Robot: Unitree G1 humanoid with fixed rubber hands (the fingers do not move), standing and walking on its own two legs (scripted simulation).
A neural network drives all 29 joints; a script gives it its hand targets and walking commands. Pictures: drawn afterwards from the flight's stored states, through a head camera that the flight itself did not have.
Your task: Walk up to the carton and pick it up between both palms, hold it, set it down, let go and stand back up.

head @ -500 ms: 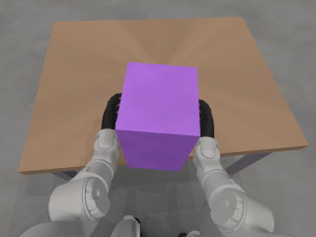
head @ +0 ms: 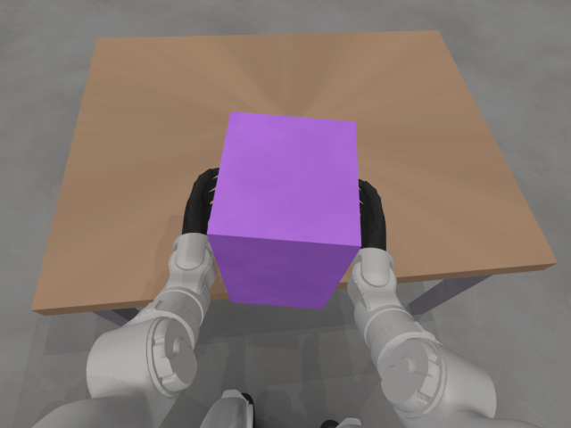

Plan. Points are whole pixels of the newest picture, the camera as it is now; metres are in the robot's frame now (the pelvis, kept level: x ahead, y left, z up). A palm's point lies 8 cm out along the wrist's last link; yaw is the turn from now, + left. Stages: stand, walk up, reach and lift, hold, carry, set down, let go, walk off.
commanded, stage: reach and lift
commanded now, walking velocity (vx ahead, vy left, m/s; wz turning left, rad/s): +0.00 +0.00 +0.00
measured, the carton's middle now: (283, 225) +0.41 +0.05 -0.03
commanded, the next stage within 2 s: none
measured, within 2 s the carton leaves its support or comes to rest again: leaves its support in 1.20 s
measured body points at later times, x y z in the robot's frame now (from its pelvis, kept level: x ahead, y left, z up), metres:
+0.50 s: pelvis +0.00 +0.00 +0.00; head +0.12 +0.03 +0.43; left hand +0.41 +0.18 -0.02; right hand +0.41 -0.08 -0.01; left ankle +0.04 +0.11 -0.71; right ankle -0.01 -0.14 -0.71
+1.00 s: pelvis +0.00 +0.00 -0.01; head +0.11 +0.02 +0.43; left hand +0.41 +0.18 -0.02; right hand +0.41 -0.08 -0.01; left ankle +0.04 +0.11 -0.71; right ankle -0.01 -0.14 -0.71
